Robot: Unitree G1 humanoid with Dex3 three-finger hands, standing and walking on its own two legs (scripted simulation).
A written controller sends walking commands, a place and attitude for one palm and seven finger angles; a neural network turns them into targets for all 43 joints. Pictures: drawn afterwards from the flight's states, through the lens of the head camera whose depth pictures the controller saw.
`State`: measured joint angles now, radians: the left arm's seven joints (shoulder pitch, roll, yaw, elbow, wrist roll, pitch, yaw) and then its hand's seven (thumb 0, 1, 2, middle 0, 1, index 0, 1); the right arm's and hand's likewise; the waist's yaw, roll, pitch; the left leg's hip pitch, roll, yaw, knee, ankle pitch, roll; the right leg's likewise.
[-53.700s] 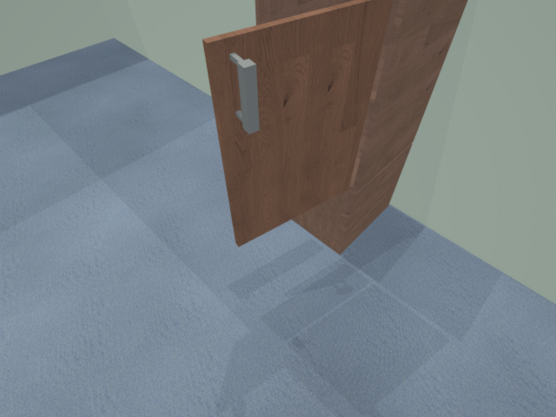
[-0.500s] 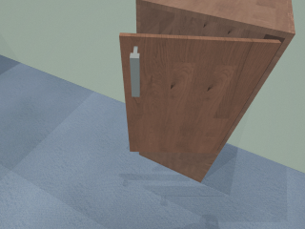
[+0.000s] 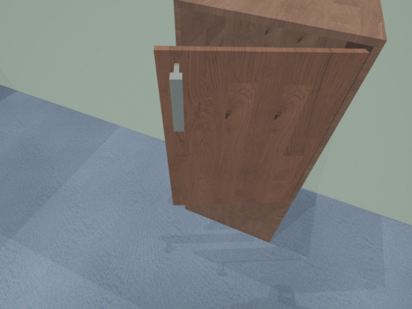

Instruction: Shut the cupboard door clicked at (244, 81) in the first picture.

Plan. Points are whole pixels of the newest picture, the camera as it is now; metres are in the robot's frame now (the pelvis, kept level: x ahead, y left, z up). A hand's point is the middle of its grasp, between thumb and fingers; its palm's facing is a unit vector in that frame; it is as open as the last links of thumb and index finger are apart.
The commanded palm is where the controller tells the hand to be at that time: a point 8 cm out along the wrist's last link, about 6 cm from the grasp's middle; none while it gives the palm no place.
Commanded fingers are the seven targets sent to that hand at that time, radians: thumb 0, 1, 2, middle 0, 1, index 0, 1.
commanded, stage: look again from close up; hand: left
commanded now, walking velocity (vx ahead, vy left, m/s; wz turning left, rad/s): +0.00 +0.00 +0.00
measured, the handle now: (177, 98) +0.49 +0.08 +0.15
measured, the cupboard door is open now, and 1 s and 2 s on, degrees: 26 26 26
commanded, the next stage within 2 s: shuffle to correct the standing spot in 0.44 s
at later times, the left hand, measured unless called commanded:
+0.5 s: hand out of the picture +0.00 +0.21 -0.16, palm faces +0.00 -0.95 -0.31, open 7.4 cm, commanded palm none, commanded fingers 0.00 0.90 0.90 -0.20 -0.30 -0.20 -0.30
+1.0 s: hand out of the picture -0.09 +0.11 -0.18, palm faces +0.10 -0.99 -0.14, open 7.4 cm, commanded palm none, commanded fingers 0.00 0.90 0.90 -0.20 -0.30 -0.20 -0.30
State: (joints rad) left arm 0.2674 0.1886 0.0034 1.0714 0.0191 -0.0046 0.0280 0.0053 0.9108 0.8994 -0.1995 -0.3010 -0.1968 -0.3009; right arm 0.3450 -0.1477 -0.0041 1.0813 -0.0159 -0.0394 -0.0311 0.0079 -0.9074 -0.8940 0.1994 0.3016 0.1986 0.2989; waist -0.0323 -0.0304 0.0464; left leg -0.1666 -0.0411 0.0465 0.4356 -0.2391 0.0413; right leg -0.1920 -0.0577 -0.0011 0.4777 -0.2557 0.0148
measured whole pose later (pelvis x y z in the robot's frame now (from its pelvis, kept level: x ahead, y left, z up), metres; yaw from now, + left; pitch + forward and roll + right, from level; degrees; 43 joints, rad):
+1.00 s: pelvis -0.02 -0.04 -0.01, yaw +1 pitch -2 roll -1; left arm 0.45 0.12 0.03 1.07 0.03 0.02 0.01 0.00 0.90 0.90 -0.20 -0.30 -0.20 -0.30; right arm 0.35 -0.12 -0.04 1.12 -0.02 0.03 -0.03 0.01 -0.91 -0.89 0.20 0.30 0.20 0.30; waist 0.00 -0.01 0.00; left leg -0.31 0.04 0.01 0.70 -0.40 0.02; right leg -0.23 0.01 -0.07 0.51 -0.25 -0.04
